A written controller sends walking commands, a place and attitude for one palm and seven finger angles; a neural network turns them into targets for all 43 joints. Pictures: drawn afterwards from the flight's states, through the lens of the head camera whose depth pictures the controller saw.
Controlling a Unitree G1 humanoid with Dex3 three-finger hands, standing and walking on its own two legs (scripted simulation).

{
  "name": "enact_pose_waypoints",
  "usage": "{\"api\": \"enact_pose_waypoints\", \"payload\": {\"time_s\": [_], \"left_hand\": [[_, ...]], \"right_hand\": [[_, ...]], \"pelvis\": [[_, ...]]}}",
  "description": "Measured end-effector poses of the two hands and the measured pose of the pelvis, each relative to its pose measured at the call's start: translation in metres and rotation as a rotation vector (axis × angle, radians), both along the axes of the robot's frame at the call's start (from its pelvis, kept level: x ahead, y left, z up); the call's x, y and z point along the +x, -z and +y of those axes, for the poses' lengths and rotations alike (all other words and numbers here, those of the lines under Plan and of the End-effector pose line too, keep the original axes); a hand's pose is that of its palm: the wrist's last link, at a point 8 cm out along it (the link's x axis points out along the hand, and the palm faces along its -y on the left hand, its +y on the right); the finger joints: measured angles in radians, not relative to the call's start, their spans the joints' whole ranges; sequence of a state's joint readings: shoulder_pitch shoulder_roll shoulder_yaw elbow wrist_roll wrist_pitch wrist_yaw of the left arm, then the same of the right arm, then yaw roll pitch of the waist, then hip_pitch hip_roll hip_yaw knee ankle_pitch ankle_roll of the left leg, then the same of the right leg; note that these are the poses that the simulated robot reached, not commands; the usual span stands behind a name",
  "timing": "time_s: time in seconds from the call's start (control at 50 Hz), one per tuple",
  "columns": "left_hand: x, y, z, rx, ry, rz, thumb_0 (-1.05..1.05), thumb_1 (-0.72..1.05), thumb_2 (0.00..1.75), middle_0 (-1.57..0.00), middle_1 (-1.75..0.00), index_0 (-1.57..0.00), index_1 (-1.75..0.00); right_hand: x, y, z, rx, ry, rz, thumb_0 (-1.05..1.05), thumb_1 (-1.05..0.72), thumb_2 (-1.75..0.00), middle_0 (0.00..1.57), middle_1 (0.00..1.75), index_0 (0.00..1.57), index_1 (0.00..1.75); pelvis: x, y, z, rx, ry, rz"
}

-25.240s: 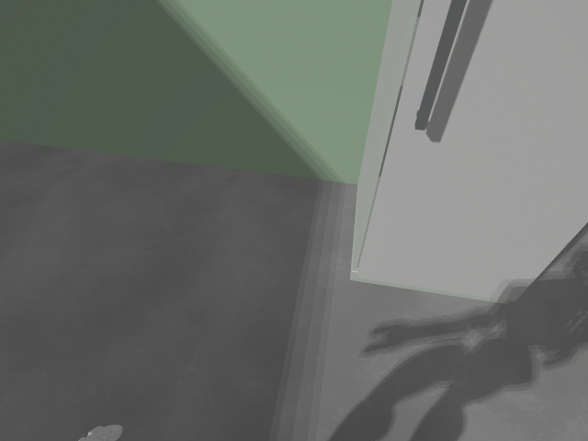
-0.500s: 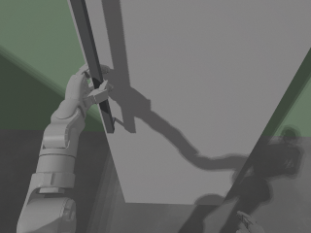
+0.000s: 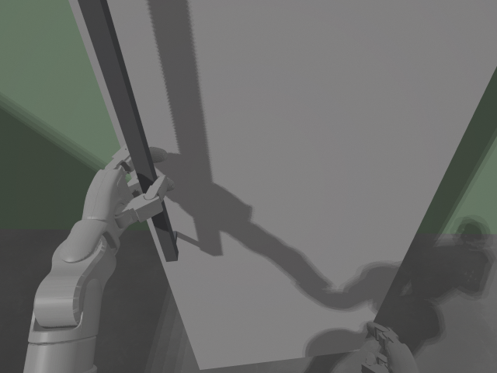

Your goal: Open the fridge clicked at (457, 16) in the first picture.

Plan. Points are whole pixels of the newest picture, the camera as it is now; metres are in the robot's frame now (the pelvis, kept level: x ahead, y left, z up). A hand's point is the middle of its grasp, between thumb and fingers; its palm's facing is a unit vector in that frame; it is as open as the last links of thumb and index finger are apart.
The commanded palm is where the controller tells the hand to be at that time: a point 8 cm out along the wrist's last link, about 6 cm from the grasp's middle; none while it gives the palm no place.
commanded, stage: walk backward, drawing the door open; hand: left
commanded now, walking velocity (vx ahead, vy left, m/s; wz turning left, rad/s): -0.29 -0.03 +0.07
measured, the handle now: (141, 139) +0.35 +0.18 +0.26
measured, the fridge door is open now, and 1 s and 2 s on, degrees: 8 41 77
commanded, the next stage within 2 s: stop walking and hold the door back in 1.98 s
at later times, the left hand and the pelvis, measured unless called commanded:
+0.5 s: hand (169, 286) +0.17 +0.10 +0.19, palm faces +0.14 -0.96 -0.24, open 7.0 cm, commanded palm +0.13 +0.16 +0.20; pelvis -0.09 -0.03 -0.01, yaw +4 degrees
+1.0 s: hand out of the picture +0.04 +0.00 +0.18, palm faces +0.28 -0.93 -0.22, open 7.7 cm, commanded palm +0.00 +0.04 +0.19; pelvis -0.19 -0.17 -0.02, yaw +25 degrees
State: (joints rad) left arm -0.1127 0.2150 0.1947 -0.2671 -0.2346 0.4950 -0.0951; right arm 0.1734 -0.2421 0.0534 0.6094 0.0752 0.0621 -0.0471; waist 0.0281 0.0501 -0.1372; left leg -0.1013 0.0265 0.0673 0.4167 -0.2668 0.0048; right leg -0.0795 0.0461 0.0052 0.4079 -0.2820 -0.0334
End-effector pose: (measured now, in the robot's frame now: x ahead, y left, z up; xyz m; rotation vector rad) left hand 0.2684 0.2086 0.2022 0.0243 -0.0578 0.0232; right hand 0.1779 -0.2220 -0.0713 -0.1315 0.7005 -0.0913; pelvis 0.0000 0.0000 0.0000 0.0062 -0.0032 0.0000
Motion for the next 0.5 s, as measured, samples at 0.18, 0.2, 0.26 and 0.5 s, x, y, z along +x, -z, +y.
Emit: {"api": "enact_pose_waypoints", "payload": {"time_s": [0.18,0.2,0.26,0.5], "left_hand": [[-0.051,0.004,-0.015,0.180,-0.049,-0.180,-0.04,0.61,0.76,-0.41,-1.38,-0.30,-1.33],[-0.056,0.004,-0.017,0.185,-0.048,-0.190,-0.05,0.60,0.76,-0.42,-1.38,-0.30,-1.33],[-0.069,0.005,-0.023,0.200,-0.044,-0.209,-0.06,0.60,0.75,-0.44,-1.39,-0.29,-1.32],[-0.130,0.009,-0.055,0.236,-0.084,-0.265,-0.09,0.63,0.71,-0.44,-1.40,-0.20,-1.28]], "right_hand": [[0.009,-0.008,0.002,-0.062,-0.041,-0.028,0.01,-0.90,-0.90,0.20,0.30,0.20,0.30],[0.006,-0.008,0.002,-0.064,-0.037,-0.024,0.01,-0.90,-0.90,0.20,0.30,0.20,0.30],[-0.008,-0.007,0.002,-0.059,-0.022,-0.018,0.01,-0.90,-0.90,0.20,0.30,0.20,0.30],[-0.098,0.031,-0.007,0.005,-0.029,0.067,0.01,-0.90,-0.90,0.20,0.30,0.20,0.30]], "pelvis": [[-0.019,0.005,-0.002,0.000,-0.020,0.028],[-0.023,0.004,-0.002,0.003,-0.019,0.026],[-0.034,0.004,-0.001,0.007,-0.012,0.017],[-0.092,0.013,-0.026,0.010,-0.069,0.001]]}}
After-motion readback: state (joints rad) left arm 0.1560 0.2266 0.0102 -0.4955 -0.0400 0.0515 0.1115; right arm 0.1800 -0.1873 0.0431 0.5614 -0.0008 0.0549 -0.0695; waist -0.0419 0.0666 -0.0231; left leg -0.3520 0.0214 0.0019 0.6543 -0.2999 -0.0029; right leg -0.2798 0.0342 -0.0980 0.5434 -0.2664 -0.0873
